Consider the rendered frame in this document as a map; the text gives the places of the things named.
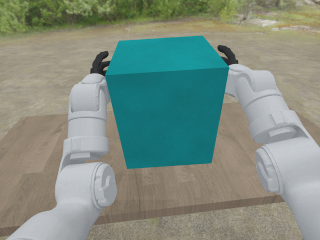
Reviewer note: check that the robot right upper arm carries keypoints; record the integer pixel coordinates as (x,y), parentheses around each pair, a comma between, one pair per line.
(291,168)

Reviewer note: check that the robot right hand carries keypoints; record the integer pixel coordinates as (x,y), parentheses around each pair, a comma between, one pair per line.
(231,59)

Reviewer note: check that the robot left forearm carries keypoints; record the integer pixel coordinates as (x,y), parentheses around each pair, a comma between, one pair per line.
(87,117)

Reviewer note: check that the robot left upper arm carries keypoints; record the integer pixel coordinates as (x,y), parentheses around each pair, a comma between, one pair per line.
(82,192)

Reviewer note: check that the carton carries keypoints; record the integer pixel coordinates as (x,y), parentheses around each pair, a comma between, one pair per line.
(167,96)

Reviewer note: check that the robot right forearm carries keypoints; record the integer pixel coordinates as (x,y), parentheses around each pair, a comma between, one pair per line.
(268,115)

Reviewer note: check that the table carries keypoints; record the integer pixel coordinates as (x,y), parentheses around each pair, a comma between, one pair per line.
(31,154)

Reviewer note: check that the robot left hand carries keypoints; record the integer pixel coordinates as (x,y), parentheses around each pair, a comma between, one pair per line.
(98,65)

